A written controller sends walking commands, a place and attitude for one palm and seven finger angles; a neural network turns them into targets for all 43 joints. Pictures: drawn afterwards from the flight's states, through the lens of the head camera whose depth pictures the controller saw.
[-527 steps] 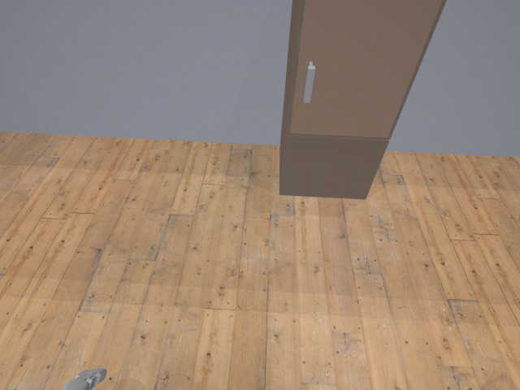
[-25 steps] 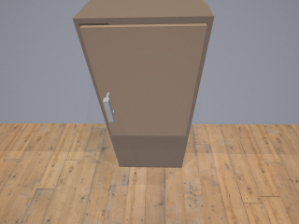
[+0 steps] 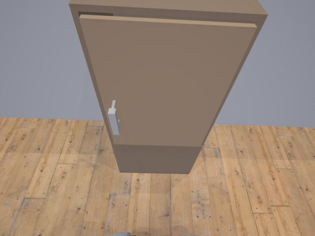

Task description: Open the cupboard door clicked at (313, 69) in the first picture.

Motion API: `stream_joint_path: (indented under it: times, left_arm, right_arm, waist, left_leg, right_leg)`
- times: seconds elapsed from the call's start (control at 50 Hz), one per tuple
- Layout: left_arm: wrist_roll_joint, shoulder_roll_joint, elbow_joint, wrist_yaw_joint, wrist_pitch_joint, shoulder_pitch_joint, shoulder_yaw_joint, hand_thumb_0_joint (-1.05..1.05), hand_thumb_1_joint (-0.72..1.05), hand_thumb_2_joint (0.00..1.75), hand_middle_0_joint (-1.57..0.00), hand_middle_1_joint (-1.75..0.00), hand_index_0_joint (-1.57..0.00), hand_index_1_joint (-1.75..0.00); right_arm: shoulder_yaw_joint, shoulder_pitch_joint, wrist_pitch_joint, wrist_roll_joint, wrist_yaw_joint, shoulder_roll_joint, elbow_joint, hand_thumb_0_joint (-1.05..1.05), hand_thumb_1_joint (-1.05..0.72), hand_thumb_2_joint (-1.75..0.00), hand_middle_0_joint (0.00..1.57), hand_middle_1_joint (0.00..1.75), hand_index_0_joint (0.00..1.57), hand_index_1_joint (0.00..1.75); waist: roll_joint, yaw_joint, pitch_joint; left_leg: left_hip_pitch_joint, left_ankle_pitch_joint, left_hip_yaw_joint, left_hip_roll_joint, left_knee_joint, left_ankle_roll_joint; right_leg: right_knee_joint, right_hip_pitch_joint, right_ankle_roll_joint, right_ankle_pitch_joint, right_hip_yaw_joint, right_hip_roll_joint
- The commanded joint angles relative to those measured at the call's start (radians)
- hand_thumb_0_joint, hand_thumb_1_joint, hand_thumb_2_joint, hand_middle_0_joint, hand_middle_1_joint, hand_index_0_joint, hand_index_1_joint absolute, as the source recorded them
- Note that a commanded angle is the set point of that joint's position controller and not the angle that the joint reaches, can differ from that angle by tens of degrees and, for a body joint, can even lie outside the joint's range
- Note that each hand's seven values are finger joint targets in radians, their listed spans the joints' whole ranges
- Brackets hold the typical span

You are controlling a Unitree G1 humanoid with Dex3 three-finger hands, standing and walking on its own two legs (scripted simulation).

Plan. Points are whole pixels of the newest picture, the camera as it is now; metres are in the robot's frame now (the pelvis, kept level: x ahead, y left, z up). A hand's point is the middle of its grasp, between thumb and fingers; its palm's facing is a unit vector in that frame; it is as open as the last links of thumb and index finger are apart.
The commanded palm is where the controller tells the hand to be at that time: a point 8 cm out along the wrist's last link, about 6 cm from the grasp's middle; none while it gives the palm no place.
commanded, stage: come to a stop and stand still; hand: left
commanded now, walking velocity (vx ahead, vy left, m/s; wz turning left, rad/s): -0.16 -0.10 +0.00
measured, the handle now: (115, 117) +0.49 +0.19 -0.09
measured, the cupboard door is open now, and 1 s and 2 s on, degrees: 0 0 0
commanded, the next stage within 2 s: look again from close up in 0.70 s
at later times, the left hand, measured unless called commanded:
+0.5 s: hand out of the picture +0.03 +0.14 -0.18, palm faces +0.06 -0.98 -0.17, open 7.3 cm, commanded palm none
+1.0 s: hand out of the picture -0.10 +0.14 -0.17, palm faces +0.05 -0.98 -0.20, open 7.3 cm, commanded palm none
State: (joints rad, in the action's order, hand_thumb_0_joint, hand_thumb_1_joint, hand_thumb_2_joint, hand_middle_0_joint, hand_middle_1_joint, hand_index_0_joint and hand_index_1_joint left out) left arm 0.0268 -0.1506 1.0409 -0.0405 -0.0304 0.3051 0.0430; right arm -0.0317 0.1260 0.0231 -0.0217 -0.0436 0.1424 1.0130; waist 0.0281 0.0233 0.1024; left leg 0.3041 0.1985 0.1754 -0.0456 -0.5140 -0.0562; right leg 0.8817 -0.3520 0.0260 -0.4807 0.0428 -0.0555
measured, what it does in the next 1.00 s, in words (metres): steps on the spot: right foot, then left foot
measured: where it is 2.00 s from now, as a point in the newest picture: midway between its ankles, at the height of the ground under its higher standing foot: outside the picture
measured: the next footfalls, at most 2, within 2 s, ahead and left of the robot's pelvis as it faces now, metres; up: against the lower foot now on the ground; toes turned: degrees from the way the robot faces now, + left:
right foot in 0.20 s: +0.04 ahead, -0.16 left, +0.00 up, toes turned -3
left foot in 0.46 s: -0.01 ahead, +0.06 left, +0.00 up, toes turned +3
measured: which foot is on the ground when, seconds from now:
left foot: down 0.00-0.20, up 0.22-0.44, down 0.46-1.00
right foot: up 0.00-0.18, down 0.20-1.00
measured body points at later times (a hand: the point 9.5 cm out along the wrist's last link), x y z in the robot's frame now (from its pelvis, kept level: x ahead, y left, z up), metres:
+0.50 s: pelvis -0.04 -0.04 +0.00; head -0.02 -0.02 +0.44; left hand +0.03 +0.19 -0.16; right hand -0.03 -0.26 -0.15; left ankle -0.05 +0.06 -0.74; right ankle +0.00 -0.15 -0.73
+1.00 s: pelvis -0.04 -0.03 +0.00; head -0.04 -0.04 +0.45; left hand -0.10 +0.19 -0.15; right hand -0.03 -0.25 -0.16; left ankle -0.05 +0.06 -0.73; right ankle +0.00 -0.15 -0.73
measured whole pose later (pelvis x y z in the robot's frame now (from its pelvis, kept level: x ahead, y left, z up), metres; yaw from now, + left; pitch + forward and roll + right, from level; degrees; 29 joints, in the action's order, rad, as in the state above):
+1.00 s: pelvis -0.04 -0.03 +0.00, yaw +1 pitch -1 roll +0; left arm 0.03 -0.13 1.13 -0.03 0.01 0.38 -0.02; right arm 0.00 0.32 0.01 -0.02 -0.02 0.17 1.05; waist -0.04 0.01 0.01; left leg 0.20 0.28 0.08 0.03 -0.50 -0.05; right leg 0.50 -0.27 0.01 -0.21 0.08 -0.06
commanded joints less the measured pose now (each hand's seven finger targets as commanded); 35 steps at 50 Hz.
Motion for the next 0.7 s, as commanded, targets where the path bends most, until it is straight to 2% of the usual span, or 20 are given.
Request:
stream_joint_path:
  times: [0.0, 0.06, 0.1, 0.12, 0.14, 0.16, 0.18, 0.2, 0.22, 0.26, 0.3, 0.36, 0.4, 0.42, 0.44, 0.46, 0.48, 0.5, 0.52, 0.68]
  left_arm:
    - [0.0, -0.045, -0.061, 0.007, -0.024, 0.097, 0.018, 0.0, 0.9, 0.9, -0.2, -0.3, -0.2, -0.3]
    - [0.0, -0.047, -0.097, 0.013, -0.024, 0.072, 0.023, 0.0, 0.9, 0.9, -0.2, -0.3, -0.2, -0.3]
    - [0.001, -0.048, -0.105, 0.014, -0.018, 0.069, 0.023, 0.0, 0.9, 0.9, -0.2, -0.3, -0.2, -0.3]
    - [0.001, -0.055, -0.101, 0.013, -0.014, 0.093, 0.026, 0.0, 0.9, 0.9, -0.2, -0.3, -0.2, -0.3]
    - [0.006, -0.077, -0.099, 0.012, -0.005, 0.113, 0.029, 0.0, 0.9, 0.9, -0.2, -0.3, -0.2, -0.3]
    - [0.014, -0.125, -0.111, 0.008, 0.004, 0.101, 0.033, 0.0, 0.9, 0.9, -0.2, -0.3, -0.2, -0.3]
    - [0.019, -0.199, -0.133, 0.004, 0.011, 0.039, 0.036, 0.0, 0.9, 0.9, -0.2, -0.3, -0.2, -0.3]
    - [0.012, -0.209, -0.149, 0.002, 0.012, 0.007, 0.033, 0.0, 0.9, 0.9, -0.2, -0.3, -0.2, -0.3]
    - [0.015, -0.197, -0.165, 0.0, 0.012, -0.055, 0.031, 0.0, 0.9, 0.9, -0.2, -0.3, -0.2, -0.3]
    - [0.008, -0.174, -0.171, -0.004, 0.018, -0.118, 0.028, 0.0, 0.9, 0.9, -0.2, -0.3, -0.2, -0.3]
    - [0.006, -0.16, -0.172, -0.002, 0.023, -0.118, 0.024, 0.0, 0.9, 0.9, -0.2, -0.3, -0.2, -0.3]
    - [0.004, -0.166, -0.148, -0.002, 0.022, -0.066, 0.025, 0.0, 0.9, 0.9, -0.2, -0.3, -0.2, -0.3]
    - [-0.011, -0.157, -0.126, 0.001, 0.018, -0.062, 0.021, 0.0, 0.9, 0.9, -0.2, -0.3, -0.2, -0.3]
    - [-0.019, -0.125, -0.118, 0.006, 0.016, -0.047, 0.013, 0.0, 0.9, 0.9, -0.2, -0.3, -0.2, -0.3]
    - [-0.023, -0.088, -0.115, 0.01, 0.014, -0.017, 0.006, 0.0, 0.9, 0.9, -0.2, -0.3, -0.2, -0.3]
    - [-0.021, -0.071, -0.108, 0.01, 0.014, -0.025, 0.002, 0.0, 0.9, 0.9, -0.2, -0.3, -0.2, -0.3]
    - [-0.017, -0.073, -0.086, 0.011, 0.018, -0.029, -0.001, 0.0, 0.9, 0.9, -0.2, -0.3, -0.2, -0.3]
    - [-0.01, -0.066, -0.066, 0.009, 0.018, -0.032, 0.0, 0.0, 0.9, 0.9, -0.2, -0.3, -0.2, -0.3]
    - [-0.011, -0.072, -0.053, 0.01, 0.019, -0.029, -0.002, 0.0, 0.9, 0.9, -0.2, -0.3, -0.2, -0.3]
    - [-0.008, -0.056, 0.026, 0.01, 0.03, 0.039, -0.021, 0.0, 0.9, 0.9, -0.2, -0.3, -0.2, -0.3]
  right_arm:
    - [-0.055, 0.111, -0.018, 0.003, -0.017, 0.197, -0.017, 0.0, -0.9, -0.9, 0.2, 0.3, 0.2, 0.3]
    - [-0.065, 0.061, -0.023, -0.005, -0.012, 0.202, -0.037, 0.0, -0.9, -0.9, 0.2, 0.3, 0.2, 0.3]
    - [-0.07, 0.053, -0.032, -0.006, -0.002, 0.202, -0.041, 0.0, -0.9, -0.9, 0.2, 0.3, 0.2, 0.3]
    - [-0.071, 0.045, -0.037, -0.005, 0.004, 0.197, -0.044, 0.0, -0.9, -0.9, 0.2, 0.3, 0.2, 0.3]
    - [-0.067, 0.05, -0.042, -0.002, 0.009, 0.181, -0.046, 0.0, -0.9, -0.9, 0.2, 0.3, 0.2, 0.3]
    - [-0.061, 0.073, -0.048, 0.006, 0.015, 0.13, -0.049, 0.0, -0.9, -0.9, 0.2, 0.3, 0.2, 0.3]
    - [-0.048, 0.082, -0.058, 0.011, 0.022, 0.055, -0.071, 0.0, -0.9, -0.9, 0.2, 0.3, 0.2, 0.3]
    - [-0.051, 0.047, -0.074, 0.009, 0.022, 0.081, -0.079, 0.0, -0.9, -0.9, 0.2, 0.3, 0.2, 0.3]
    - [-0.053, 0.047, -0.081, 0.007, 0.027, 0.076, -0.078, 0.0, -0.9, -0.9, 0.2, 0.3, 0.2, 0.3]
    - [-0.048, 0.093, -0.079, 0.003, 0.03, 0.085, -0.049, 0.0, -0.9, -0.9, 0.2, 0.3, 0.2, 0.3]
    - [-0.046, 0.137, -0.067, 0.004, 0.032, 0.083, -0.032, 0.0, -0.9, -0.9, 0.2, 0.3, 0.2, 0.3]
    - [-0.032, 0.141, -0.053, 0.008, 0.028, 0.06, -0.026, 0.0, -0.9, -0.9, 0.2, 0.3, 0.2, 0.3]
    - [-0.021, 0.209, -0.042, 0.009, 0.021, 0.051, 0.006, 0.0, -0.9, -0.9, 0.2, 0.3, 0.2, 0.3]
    - [-0.018, 0.224, -0.031, 0.009, 0.017, 0.075, 0.017, 0.0, -0.9, -0.9, 0.2, 0.3, 0.2, 0.3]
    - [-0.022, 0.201, -0.02, 0.003, 0.014, 0.115, 0.011, 0.0, -0.9, -0.9, 0.2, 0.3, 0.2, 0.3]
    - [-0.019, 0.152, -0.021, -0.002, 0.013, 0.141, 0.001, 0.0, -0.9, -0.9, 0.2, 0.3, 0.2, 0.3]
    - [-0.01, 0.119, -0.018, -0.003, 0.011, 0.122, 0.008, 0.0, -0.9, -0.9, 0.2, 0.3, 0.2, 0.3]
    - [-0.008, 0.119, -0.013, -0.001, 0.011, 0.103, 0.021, 0.0, -0.9, -0.9, 0.2, 0.3, 0.2, 0.3]
    - [-0.006, 0.134, -0.012, 0.003, 0.01, 0.095, 0.025, 0.0, -0.9, -0.9, 0.2, 0.3, 0.2, 0.3]
    - [-0.004, 0.191, -0.019, 0.009, 0.014, 0.088, 0.073, 0.0, -0.9, -0.9, 0.2, 0.3, 0.2, 0.3]
  waist:
    - [-0.144, -0.027, -0.175]
    - [-0.19, -0.016, -0.185]
    - [-0.199, -0.014, -0.174]
    - [-0.181, 0.003, -0.175]
    - [-0.125, 0.015, -0.163]
    - [0.048, 0.013, -0.137]
    - [0.276, -0.012, -0.084]
    - [0.213, 0.012, -0.083]
    - [0.158, -0.018, -0.055]
    - [0.159, -0.047, -0.057]
    - [0.134, -0.05, -0.072]
    - [0.107, -0.023, -0.091]
    - [0.072, -0.044, -0.117]
    - [-0.023, -0.037, -0.112]
    - [-0.167, -0.009, -0.1]
    - [-0.205, 0.01, -0.073]
    - [-0.164, 0.017, -0.063]
    - [-0.2, 0.013, -0.067]
    - [-0.183, 0.01, -0.072]
    - [-0.02, -0.007, -0.004]
  left_leg:
    - [-0.156, -0.685, -0.216, -0.33, 0.141, -0.137]
    - [-0.118, -0.572, -0.199, -0.309, 0.127, -0.114]
    - [-0.062, -0.41, -0.194, -0.277, 0.116, -0.091]
    - [-0.024, -0.284, -0.186, -0.257, 0.092, -0.072]
    - [0.037, -0.148, -0.175, -0.215, 0.039, -0.038]
    - [0.088, 0.08, -0.117, -0.109, -0.082, 0.019]
    - [0.178, 0.306, -0.055, 0.014, -0.238, 0.072]
    - [0.128, 0.359, -0.14, 0.008, -0.387, 0.062]
    - [0.134, 0.311, -0.177, 0.004, -0.468, 0.057]
    - [0.136, 0.247, -0.173, 0.003, -0.524, 0.059]
    - [0.113, 0.229, -0.147, 0.005, -0.464, 0.07]
    - [0.046, 0.232, -0.121, 0.004, -0.207, 0.076]
    - [-0.111, 0.069, -0.124, 0.007, 0.058, 0.073]
    - [-0.159, 0.005, -0.203, -0.037, 0.141, 0.052]
    - [-0.118, -0.044, -0.341, -0.145, 0.2, 0.007]
    - [0.005, -0.015, -0.364, -0.195, 0.231, -0.025]
    - [0.051, 0.02, -0.347, -0.166, 0.242, -0.021]
    - [0.039, 0.001, -0.314, -0.138, 0.248, -0.008]
    - [0.031, 0.003, -0.296, -0.123, 0.248, 0.001]
    - [0.01, 0.212, -0.262, -0.086, 0.291, 0.019]
  right_leg:
    - [0.071, -0.033, 0.005, 0.037, -0.042, -0.007]
    - [-0.06, 0.02, -0.005, 0.079, -0.03, -0.009]
    - [-0.174, 0.1, -0.008, 0.14, 0.008, 0.005]
    - [-0.259, 0.157, -0.01, 0.205, 0.019, 0.006]
    - [-0.374, 0.224, -0.011, 0.284, 0.015, 0.003]
    - [-0.521, 0.217, -0.032, 0.351, -0.088, -0.085]
    - [-0.601, 0.136, -0.119, 0.392, -0.294, -0.263]
    - [-0.631, 0.019, -0.191, 0.329, -0.295, -0.31]
    - [-0.642, -0.03, -0.197, 0.233, -0.241, -0.263]
    - [-0.615, -0.006, -0.182, 0.265, -0.197, -0.21]
    - [-0.575, 0.046, -0.185, 0.355, -0.132, -0.186]
    - [-0.536, 0.118, -0.195, 0.397, -0.153, -0.188]
    - [-0.478, 0.09, -0.144, 0.333, -0.137, -0.156]
    - [-0.44, 0.051, -0.096, 0.265, -0.107, -0.103]
    - [-0.412, 0.05, -0.05, 0.224, -0.069, -0.034]
    - [-0.423, 0.135, -0.024, 0.219, -0.032, -0.017]
    - [-0.43, 0.195, -0.018, 0.274, -0.025, -0.019]
    - [-0.425, 0.219, -0.019, 0.312, -0.02, -0.028]
    - [-0.437, 0.234, -0.021, 0.322, -0.024, -0.027]
    - [-0.533, 0.19, -0.02, 0.28, -0.044, -0.047]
